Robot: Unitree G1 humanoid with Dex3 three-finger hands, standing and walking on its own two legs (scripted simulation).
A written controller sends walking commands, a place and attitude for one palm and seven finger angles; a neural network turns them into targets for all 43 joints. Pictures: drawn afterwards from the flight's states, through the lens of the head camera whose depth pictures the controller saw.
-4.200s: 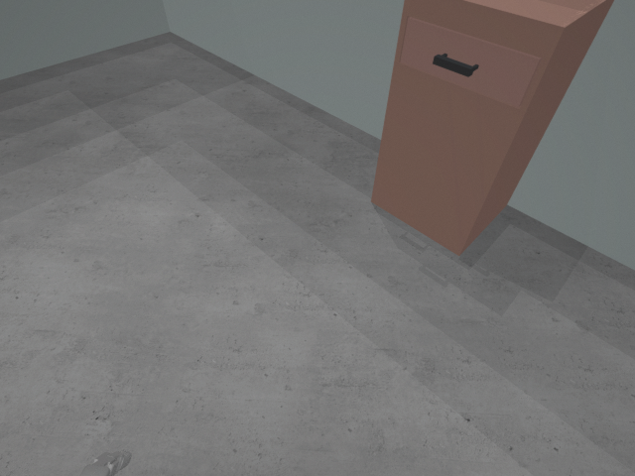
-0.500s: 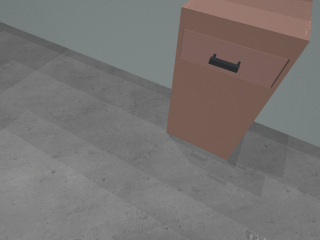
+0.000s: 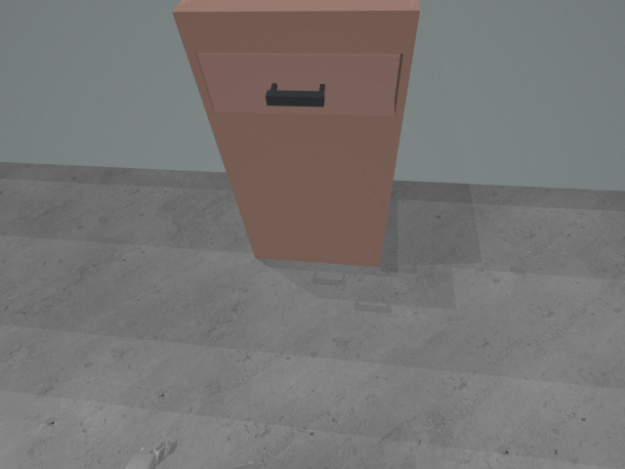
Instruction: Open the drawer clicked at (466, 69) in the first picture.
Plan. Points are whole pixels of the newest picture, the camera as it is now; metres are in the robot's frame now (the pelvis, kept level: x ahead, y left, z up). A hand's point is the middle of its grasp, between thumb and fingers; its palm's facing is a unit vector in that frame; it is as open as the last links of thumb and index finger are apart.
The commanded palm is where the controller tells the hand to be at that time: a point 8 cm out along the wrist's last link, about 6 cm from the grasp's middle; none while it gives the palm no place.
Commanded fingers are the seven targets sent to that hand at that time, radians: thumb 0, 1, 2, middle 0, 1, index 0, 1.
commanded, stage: turn to face it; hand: left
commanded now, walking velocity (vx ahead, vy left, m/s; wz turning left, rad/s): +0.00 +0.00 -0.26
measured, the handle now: (296, 93) +0.84 +0.06 -0.01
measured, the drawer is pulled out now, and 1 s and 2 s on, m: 0.00 0.00 0.00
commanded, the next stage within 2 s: take the last steps up to it in 0.06 s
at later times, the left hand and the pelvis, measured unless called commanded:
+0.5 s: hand out of the picture +0.05 +0.21 -0.17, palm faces -0.03 -0.99 -0.16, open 7.4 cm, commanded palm none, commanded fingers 0.00 0.90 0.90 -0.20 -0.30 -0.20 -0.30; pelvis +0.03 +0.02 +0.01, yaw -7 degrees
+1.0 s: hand (280, 357) +0.31 +0.08 -0.17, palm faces -0.22 -0.96 -0.18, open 7.4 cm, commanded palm none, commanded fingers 0.00 0.90 0.90 -0.20 -0.30 -0.20 -0.30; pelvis +0.17 -0.07 -0.01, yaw -10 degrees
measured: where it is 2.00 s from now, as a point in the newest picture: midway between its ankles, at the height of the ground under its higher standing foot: (373, 453)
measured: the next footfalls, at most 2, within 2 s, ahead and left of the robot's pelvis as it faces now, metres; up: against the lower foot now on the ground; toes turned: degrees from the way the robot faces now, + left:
left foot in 0.46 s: +0.08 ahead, +0.12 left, +0.00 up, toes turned +0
right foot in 0.94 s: +0.26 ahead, -0.18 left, +0.00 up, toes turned -20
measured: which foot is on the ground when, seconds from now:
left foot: up 0.00-0.44, down 0.46-0.96, up 0.98-1.00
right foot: down 0.00-0.46, up 0.48-0.92, down 0.94-1.00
